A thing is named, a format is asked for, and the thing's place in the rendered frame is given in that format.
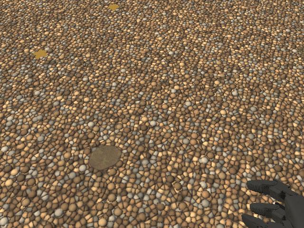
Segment right robot hand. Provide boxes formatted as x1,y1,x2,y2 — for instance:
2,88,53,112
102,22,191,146
241,179,304,228

